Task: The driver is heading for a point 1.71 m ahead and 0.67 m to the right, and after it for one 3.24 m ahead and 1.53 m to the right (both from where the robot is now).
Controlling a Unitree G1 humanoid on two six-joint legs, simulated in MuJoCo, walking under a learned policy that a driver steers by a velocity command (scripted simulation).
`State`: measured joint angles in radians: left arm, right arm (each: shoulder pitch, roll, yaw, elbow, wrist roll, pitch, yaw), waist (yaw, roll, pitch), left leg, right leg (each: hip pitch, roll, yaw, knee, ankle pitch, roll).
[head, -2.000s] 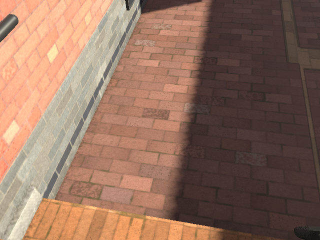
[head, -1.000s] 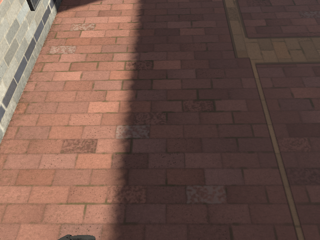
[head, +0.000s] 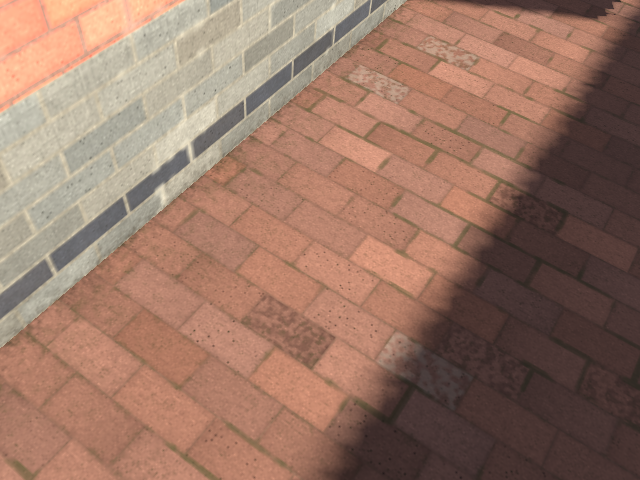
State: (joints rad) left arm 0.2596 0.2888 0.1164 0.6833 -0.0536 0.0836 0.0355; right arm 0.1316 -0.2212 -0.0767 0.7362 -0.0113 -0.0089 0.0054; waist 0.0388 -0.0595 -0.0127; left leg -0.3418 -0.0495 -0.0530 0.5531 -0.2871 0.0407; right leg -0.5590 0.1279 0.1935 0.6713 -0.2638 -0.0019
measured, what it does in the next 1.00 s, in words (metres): walks ahead, turning right: right foot, then left foot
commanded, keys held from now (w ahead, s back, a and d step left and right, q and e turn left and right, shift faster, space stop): w+e+shift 0.48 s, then w+shift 0.06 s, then w+q+shift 0.46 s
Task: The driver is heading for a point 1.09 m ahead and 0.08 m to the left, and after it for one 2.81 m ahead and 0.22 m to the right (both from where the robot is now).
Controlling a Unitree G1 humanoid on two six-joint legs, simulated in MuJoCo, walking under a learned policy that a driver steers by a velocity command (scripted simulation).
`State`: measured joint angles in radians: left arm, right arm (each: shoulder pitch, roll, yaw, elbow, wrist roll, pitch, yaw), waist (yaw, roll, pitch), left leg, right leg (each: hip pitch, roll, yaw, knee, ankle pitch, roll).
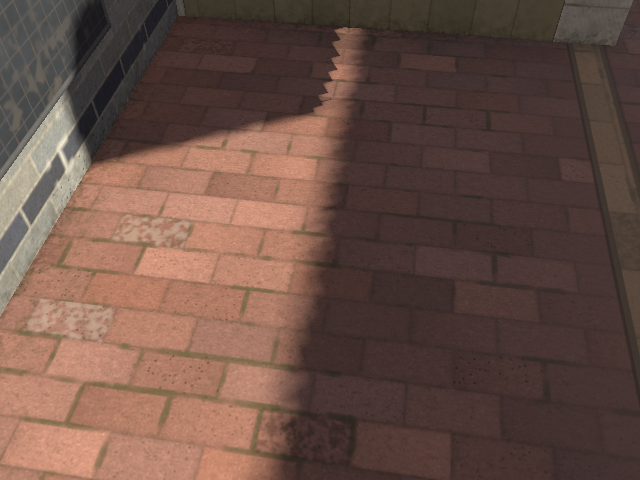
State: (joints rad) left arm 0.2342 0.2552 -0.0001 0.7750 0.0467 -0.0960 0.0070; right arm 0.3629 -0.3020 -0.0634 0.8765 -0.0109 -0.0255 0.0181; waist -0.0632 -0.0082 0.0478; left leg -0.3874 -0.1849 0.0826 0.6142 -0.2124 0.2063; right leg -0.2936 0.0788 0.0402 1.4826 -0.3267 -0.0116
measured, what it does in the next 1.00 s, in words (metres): walks ahead: right foot, then left foot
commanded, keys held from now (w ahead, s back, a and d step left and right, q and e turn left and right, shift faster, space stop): w+q+shift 0.18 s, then w+shift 0.56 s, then w+e+shift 0.26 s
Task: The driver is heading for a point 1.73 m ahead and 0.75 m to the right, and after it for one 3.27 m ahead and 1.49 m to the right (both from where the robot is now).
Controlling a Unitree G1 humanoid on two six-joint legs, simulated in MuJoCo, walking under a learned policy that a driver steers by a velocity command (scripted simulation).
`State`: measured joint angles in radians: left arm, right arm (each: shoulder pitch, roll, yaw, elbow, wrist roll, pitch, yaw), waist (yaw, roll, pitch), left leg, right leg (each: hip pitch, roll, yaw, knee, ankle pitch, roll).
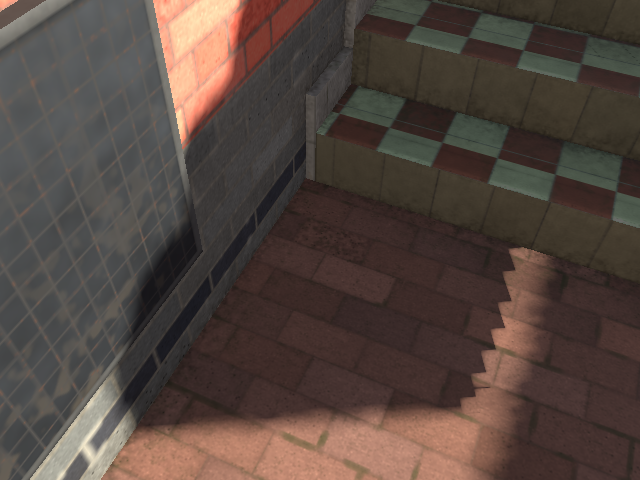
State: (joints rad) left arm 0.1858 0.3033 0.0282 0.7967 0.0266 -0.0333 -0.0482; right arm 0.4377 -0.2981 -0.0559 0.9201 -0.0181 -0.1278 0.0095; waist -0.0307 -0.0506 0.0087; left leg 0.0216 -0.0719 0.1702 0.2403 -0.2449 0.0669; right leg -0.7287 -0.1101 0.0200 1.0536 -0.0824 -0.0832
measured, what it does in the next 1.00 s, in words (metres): walks ahead, turning right: right foot, then left foot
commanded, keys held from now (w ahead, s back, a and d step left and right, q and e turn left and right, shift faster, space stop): w+e+shift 0.62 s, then w+shift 0.24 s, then w+q+shift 0.14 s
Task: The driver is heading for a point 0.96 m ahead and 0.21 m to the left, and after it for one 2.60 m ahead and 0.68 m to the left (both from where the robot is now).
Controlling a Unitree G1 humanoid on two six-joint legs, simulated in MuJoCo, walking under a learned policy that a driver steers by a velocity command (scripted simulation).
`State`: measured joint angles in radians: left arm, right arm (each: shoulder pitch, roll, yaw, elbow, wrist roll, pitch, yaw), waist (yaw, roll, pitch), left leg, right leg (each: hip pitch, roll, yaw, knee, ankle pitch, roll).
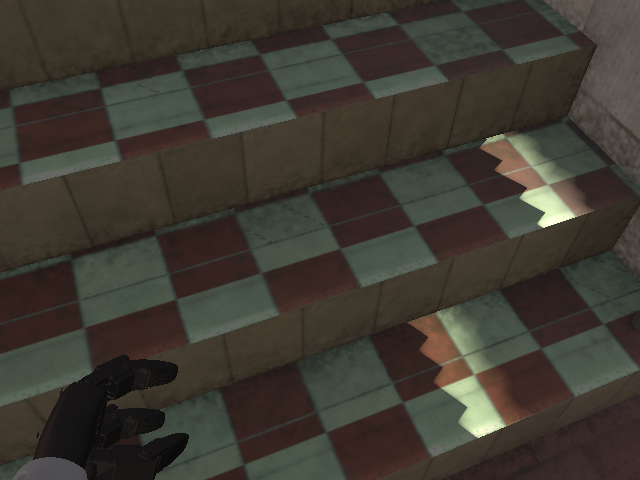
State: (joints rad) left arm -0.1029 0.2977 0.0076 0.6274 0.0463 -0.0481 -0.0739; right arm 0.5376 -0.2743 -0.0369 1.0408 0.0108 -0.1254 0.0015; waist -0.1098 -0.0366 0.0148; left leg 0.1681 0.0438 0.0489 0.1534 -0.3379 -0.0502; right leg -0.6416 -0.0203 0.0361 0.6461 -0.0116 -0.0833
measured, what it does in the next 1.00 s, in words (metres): climbs, turning left: right foot, then left foot 0.18 m higher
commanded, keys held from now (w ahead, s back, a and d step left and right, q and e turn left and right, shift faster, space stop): w+q+shift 0.50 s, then w+shift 0.08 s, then w+e+shift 0.16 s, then e+shift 0.26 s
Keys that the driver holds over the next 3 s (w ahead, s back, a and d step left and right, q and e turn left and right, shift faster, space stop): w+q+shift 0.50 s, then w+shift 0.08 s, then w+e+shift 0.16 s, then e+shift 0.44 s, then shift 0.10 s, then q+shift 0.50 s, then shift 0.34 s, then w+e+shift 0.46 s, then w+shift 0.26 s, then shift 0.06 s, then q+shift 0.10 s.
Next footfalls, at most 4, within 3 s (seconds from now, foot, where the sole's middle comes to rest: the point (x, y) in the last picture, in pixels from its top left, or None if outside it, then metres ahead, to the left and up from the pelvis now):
0.04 right None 0.22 -0.12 -0.77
0.46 left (240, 454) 0.47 0.11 -0.58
0.82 right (221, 265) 0.74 0.12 -0.39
1.12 left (26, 132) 0.93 0.43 -0.22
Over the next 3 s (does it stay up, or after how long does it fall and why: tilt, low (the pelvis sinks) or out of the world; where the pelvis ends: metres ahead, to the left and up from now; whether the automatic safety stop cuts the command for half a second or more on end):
stays up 1.28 0.35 0.74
